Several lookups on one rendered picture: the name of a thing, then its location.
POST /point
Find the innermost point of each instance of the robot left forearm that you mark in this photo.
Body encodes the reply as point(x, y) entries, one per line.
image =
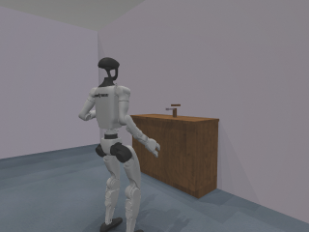
point(93, 114)

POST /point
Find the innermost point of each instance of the robot right shin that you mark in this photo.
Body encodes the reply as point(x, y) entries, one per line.
point(132, 207)

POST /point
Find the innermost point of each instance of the right robot upper arm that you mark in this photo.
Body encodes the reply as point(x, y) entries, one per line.
point(123, 94)

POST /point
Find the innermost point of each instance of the robot right hand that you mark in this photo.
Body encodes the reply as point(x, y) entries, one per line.
point(151, 145)

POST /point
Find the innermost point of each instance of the robot left thigh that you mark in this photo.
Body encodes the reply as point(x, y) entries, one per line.
point(113, 166)

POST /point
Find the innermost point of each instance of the left robot upper arm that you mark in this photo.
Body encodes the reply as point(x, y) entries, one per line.
point(84, 114)

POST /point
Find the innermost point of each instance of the counter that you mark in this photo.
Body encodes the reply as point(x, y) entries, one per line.
point(187, 159)

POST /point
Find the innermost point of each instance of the robot right forearm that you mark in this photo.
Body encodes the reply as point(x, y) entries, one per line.
point(137, 134)

